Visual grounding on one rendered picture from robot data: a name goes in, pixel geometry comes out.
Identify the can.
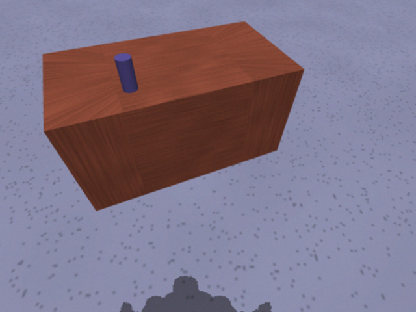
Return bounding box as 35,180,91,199
114,53,138,93

